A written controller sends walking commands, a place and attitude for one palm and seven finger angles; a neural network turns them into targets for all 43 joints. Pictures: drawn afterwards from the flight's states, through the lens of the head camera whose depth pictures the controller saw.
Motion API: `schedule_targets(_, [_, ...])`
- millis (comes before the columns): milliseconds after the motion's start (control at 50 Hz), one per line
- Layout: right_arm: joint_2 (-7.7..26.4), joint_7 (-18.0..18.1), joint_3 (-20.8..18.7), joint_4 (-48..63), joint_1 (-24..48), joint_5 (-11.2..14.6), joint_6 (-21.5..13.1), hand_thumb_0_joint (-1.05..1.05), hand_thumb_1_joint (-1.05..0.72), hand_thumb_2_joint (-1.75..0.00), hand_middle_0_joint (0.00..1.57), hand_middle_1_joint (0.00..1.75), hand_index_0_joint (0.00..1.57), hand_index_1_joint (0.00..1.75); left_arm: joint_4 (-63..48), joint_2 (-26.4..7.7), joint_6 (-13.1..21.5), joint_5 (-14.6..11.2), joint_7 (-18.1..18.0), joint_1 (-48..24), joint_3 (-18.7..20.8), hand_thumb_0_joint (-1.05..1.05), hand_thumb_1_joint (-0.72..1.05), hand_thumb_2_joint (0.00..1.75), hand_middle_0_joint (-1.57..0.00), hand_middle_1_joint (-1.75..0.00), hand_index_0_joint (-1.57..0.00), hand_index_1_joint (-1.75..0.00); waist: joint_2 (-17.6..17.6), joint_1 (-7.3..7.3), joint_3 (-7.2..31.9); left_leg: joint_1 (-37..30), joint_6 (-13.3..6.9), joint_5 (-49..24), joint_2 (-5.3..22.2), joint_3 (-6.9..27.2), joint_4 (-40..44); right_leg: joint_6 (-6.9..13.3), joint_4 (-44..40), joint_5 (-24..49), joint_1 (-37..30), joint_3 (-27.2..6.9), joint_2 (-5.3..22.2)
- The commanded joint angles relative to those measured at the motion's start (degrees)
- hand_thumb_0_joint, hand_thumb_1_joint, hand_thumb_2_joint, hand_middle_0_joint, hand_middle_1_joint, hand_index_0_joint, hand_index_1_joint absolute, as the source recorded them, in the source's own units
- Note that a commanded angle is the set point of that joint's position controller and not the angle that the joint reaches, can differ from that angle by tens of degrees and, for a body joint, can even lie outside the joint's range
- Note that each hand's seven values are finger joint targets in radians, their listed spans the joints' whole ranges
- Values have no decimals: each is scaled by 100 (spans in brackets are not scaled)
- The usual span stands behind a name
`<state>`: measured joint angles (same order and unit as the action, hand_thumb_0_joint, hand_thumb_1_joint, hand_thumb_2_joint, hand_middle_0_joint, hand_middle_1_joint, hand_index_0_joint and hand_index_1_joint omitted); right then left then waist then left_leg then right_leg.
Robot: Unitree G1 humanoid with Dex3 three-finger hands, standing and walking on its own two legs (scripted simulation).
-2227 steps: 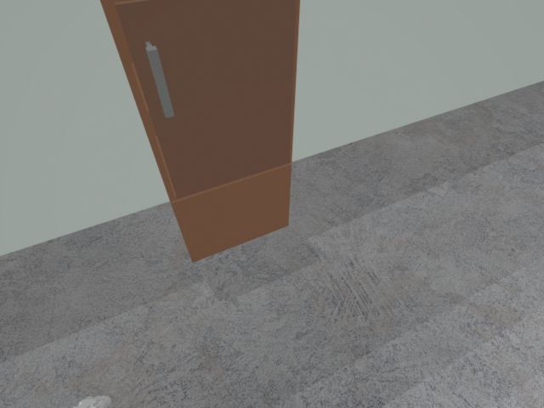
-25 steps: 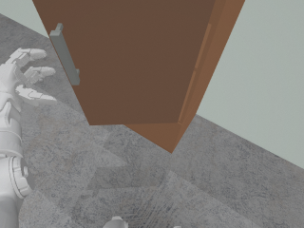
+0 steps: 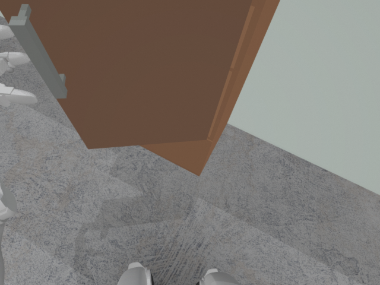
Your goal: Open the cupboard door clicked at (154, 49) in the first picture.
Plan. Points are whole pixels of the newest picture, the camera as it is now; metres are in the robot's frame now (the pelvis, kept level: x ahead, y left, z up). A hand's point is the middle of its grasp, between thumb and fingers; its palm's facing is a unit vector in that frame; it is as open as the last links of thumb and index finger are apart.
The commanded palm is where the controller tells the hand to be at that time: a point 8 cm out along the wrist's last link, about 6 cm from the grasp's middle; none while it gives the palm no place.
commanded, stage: move the hooked fingers beside the handle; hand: left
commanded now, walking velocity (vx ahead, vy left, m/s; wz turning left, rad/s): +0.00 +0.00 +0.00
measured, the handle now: (45, 56) +0.54 +0.24 +0.12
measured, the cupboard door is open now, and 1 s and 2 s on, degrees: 35 35 35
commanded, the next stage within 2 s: slide the fingers in behind the handle in 0.70 s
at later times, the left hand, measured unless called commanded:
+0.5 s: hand (10, 78) +0.48 +0.28 +0.13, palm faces +0.06 -1.00 +0.01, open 14.0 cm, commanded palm +0.46 +0.32 +0.12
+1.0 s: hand (20, 76) +0.48 +0.26 +0.13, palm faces +0.05 -1.00 +0.00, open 14.0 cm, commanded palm +0.46 +0.31 +0.12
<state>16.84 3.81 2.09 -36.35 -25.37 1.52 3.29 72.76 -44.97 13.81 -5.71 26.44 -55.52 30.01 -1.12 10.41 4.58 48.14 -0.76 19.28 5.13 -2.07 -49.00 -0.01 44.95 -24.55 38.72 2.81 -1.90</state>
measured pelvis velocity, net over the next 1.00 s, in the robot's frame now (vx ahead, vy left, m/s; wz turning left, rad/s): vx -0.01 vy -0.01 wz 0.01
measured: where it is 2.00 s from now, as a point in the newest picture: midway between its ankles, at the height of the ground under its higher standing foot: outside the picture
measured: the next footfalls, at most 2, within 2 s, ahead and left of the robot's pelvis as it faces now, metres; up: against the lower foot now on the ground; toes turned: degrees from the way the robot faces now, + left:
none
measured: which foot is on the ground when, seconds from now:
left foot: down 0.00-1.00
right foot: down 0.00-1.00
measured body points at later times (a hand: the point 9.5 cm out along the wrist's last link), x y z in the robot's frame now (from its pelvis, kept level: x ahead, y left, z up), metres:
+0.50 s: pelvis +0.00 +0.00 +0.00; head +0.10 +0.03 +0.44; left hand +0.47 +0.33 +0.13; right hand +0.04 -0.27 -0.10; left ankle +0.03 +0.11 -0.70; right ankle -0.04 -0.13 -0.70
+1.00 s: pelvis -0.01 -0.01 +0.00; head +0.09 +0.01 +0.44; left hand +0.47 +0.32 +0.13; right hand -0.02 -0.29 -0.11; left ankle +0.03 +0.11 -0.70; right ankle -0.04 -0.13 -0.70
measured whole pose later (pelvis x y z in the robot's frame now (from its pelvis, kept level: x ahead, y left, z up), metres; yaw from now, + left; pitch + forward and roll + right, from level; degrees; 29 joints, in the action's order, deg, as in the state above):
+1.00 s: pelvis -0.01 -0.01 +0.00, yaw +1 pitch +17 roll -3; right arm 17.0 3.6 1.8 -36.8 -25.0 1.8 4.0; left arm 70.6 -40.9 15.0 -7.3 24.4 -53.4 27.4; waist -1.6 9.7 4.8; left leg 47.6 -0.2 19.0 5.1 -1.0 -49.6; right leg 0.6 46.1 -24.9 38.1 3.6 -2.1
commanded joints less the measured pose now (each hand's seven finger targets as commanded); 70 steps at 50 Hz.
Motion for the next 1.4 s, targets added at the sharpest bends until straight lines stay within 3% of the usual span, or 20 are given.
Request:
schedule_targets(0, [1103, 57, -433, 334, -866, -44, -24, 0, -90, -90, 20, 30, 20, 30, -1347, -1579, 385, -274, 32, -1952, 146, 0, -50, 30, -30, -120, -30, -120, -934, -230, 2650, -3176, -144, -2422, -241, 429, 214, 33, -506, 2259, 45, -22, -262])
schedule_targets(40, [1122, 67, -436, 352, -860, -45, 3, 0, -90, -90, 20, 30, 20, 30, -1321, -1698, 376, -326, 43, -1823, 300, 0, -50, 30, -30, -120, -30, -120, -759, -264, 2563, -3007, -184, -2446, -264, 392, 200, 46, -489, 2378, -81, -38, -275])
schedule_targets(120, [1055, -1, -462, 402, -768, -37, 36, 0, -90, -90, 20, 30, 20, 30, -1893, -1399, 465, -329, -27, -1856, 131, 0, -50, 30, -30, -120, -30, -120, -1141, -292, 2754, -3414, -135, -2750, -251, 419, 192, 55, -457, 2478, -10, -12, -279])
schedule_targets(160, [1080, 0, -495, 379, -783, -40, 47, 0, -90, -90, 20, 30, 20, 30, -1966, -1568, 514, -381, -63, -1745, 362, 0, -50, 30, -30, -120, -30, -120, -944, -338, 2848, -3504, -134, -2928, -229, 465, 178, 65, -439, 2563, -74, 8, -289])
schedule_targets(200, [1020, -22, -468, 387, -662, -20, 41, 0, -90, -90, 20, 30, 20, 30, -1949, -1042, 462, -403, -59, -1882, -66, 0, -50, 30, -30, -120, -30, -120, -1109, -229, 2508, -3474, -119, -2582, -236, 456, 234, 54, -499, 2259, 167, 31, -276])
schedule_targets(360, [1056, 44, -424, 343, -576, -17, -3, 0, -90, -90, 20, 30, 20, 30, -1730, -1195, 479, -311, -244, -2166, -47, 0, -50, 30, -30, -120, -30, -120, -865, -176, 2356, -3255, -127, -2174, -247, 513, 281, 65, -500, 2013, 167, -4, -227])
schedule_targets(500, [1027, 39, -387, 363, -493, 2, -43, 0, -90, -90, 20, 30, 20, 30, -1451, -884, 452, -318, -223, -2194, -331, 0, -50, 30, -30, -120, -30, -120, -843, -133, 2229, -3066, -129, -1862, -276, 486, 294, 45, -525, 1863, 167, -26, -202])
schedule_targets(620, [1076, 79, -365, 346, -537, 4, -51, 0, -90, -90, 20, 30, 20, 30, -1326, -1355, 509, -268, -274, -2358, -74, 0, -50, 30, -30, -120, -30, -120, -649, -111, 2168, -2747, -163, -1574, -269, 475, 275, 27, -541, 1703, 72, -85, -192])
schedule_targets(640, [1078, 93, -362, 354, -573, -7, -52, 0, -90, -90, 20, 30, 20, 30, -1344, -1401, 541, -300, -264, -2315, -5, 0, -50, 30, -30, -120, -30, -120, -541, -118, 2282, -2714, -192, -1681, -289, 452, 249, 31, -514, 1854, -67, -102, -204])
schedule_targets(660, [1080, 100, -377, 358, -565, -1, -52, 0, -90, -90, 20, 30, 20, 30, -1530, -1518, 588, -266, -241, -2389, 38, 0, -50, 30, -30, -120, -30, -120, -774, -165, 2551, -2839, -170, -1803, -286, 449, 235, 26, -478, 1955, -110, -120, -191])
schedule_targets(680, [1046, 87, -381, 353, -561, -1, -56, 0, -90, -90, 20, 30, 20, 30, -1589, -1345, 609, -259, -209, -2405, -96, 0, -50, 30, -30, -120, -30, -120, -1025, -160, 2607, -2995, -149, -1855, -289, 446, 215, 38, -472, 1948, -17, -111, -196])
schedule_targets(760, [1070, 91, -384, 318, -592, 18, -38, 0, -90, -90, 20, 30, 20, 30, -1284, -1348, 541, -334, -154, -2173, -27, 0, -50, 30, -30, -120, -30, -120, -679, -129, 2331, -2749, -184, -1633, -281, 419, 245, 12, -551, 1826, -2, -108, -216])
schedule_targets(860, [1057, 105, -385, 328, -646, 16, -43, 0, -90, -90, 20, 30, 20, 30, -1437, -1408, 482, -291, -168, -2322, -77, 0, -50, 30, -30, -120, -30, -120, -809, -131, 2351, -2607, -205, -1537, -309, 387, 254, 1, -562, 1819, -94, -156, -200])
schedule_targets(960, [1038, 71, -421, 270, -693, -11, -67, 0, -90, -90, 20, 30, 20, 30, -1598, -1188, 582, -342, -253, -2295, -110, 0, -50, 30, -30, -120, -30, -120, -893, -130, 2539, -2893, -181, -1681, -283, 425, 227, 20, -547, 1817, 18, -117, -225])
schedule_targets(1000, [1037, 67, -416, 247, -689, 0, -69, 0, -90, -90, 20, 30, 20, 30, -1420, -1121, 502, -334, -294, -2254, -155, 0, -50, 30, -30, -120, -30, -120, -679, -80, 2263, -2684, -195, -1518, -276, 406, 256, -1, -586, 1733, 34, -114, -217])
schedule_targets(1060, [1017, 28, -433, 289, -684, -29, -80, 0, -90, -90, 20, 30, 20, 30, -1771, -1122, 532, -280, -405, -2188, -100, 0, -50, 30, -30, -120, -30, -120, -1028, -221, 2664, -3011, -163, -1824, -285, 424, 243, 39, -494, 1909, -27, -91, -216])
schedule_targets(1140, [991, -10, -433, 300, -675, -35, -75, 0, -90, -90, 20, 30, 20, 30, -1782, -848, 513, -322, -562, -2097, -184, 0, -50, 30, -30, -120, -30, -120, -715, -184, 2429, -2918, -186, -1886, -291, 408, 256, 36, -509, 2032, -94, -62, -241])
schedule_targets(1260, [952, -45, -458, 322, -579, -33, -81, 0, -90, -90, 20, 30, 20, 30, -2027, -639, 597, -253, -728, -2093, -273, 0, -50, 30, -30, -120, -30, -120, -919, -228, 2508, -3148, -138, -2028, -279, 427, 274, 50, -467, 2083, -47, -49, -220])
schedule_targets(1320, [914, -74, -481, 346, -530, -28, -85, 0, -90, -90, 20, 30, 20, 30, -2092, -216, 579, -313, -776, -1942, -483, 0, -50, 30, -30, -120, -30, -120, -776, -217, 2471, -3254, -127, -2080, -268, 438, 293, 50, -485, 2095, -32, -22, -229])
schedule_targets(1380, [913, -88, -469, 306, -494, -24, -87, 0, -90, -90, 20, 30, 20, 30, -1974, -146, 522, -350, -861, -1949, -478, 0, -50, 30, -30, -120, -30, -120, -594, -195, 2289, -3097, -149, -1963, -287, 410, 303, 37, -519, 2126, -92, -38, -218])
